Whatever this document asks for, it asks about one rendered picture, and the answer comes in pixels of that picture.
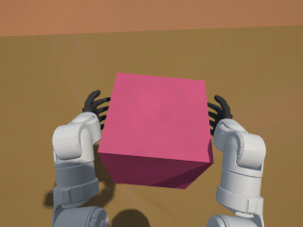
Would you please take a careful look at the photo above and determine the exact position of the right robot upper arm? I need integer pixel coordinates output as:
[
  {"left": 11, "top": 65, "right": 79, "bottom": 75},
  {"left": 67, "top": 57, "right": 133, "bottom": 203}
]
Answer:
[{"left": 206, "top": 214, "right": 258, "bottom": 227}]

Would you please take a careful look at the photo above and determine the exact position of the right robot forearm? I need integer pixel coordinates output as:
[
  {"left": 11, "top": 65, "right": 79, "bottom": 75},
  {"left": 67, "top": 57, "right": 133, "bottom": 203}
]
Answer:
[{"left": 213, "top": 118, "right": 266, "bottom": 227}]

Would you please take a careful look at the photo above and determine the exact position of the left robot forearm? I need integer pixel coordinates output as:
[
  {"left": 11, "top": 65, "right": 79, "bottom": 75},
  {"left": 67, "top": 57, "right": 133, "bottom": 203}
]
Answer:
[{"left": 51, "top": 112, "right": 101, "bottom": 227}]

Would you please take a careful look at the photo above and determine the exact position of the left robot upper arm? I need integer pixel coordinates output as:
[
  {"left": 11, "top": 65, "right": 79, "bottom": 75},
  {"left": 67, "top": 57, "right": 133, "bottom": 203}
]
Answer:
[{"left": 53, "top": 206, "right": 109, "bottom": 227}]

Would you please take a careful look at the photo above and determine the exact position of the left robot hand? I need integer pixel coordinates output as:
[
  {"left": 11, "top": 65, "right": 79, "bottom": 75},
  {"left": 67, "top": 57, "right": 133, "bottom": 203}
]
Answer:
[{"left": 82, "top": 90, "right": 111, "bottom": 130}]

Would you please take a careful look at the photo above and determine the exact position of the carton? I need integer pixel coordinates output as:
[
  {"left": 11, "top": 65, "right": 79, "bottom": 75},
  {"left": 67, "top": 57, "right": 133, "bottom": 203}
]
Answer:
[{"left": 98, "top": 72, "right": 214, "bottom": 189}]

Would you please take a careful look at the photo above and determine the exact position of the right robot hand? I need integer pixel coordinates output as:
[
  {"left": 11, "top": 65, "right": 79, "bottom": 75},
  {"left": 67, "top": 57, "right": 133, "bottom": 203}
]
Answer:
[{"left": 207, "top": 95, "right": 233, "bottom": 137}]

